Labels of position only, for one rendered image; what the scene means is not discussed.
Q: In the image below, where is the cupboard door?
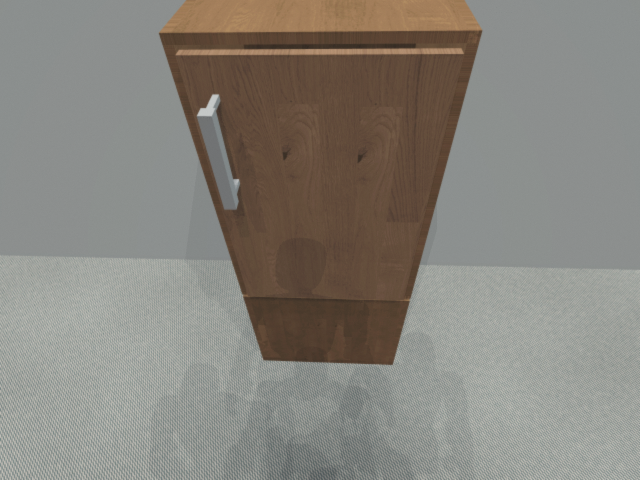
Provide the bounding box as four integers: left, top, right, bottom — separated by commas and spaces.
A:
175, 48, 464, 300

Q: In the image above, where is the handle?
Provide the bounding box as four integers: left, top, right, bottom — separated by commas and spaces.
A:
197, 95, 240, 210

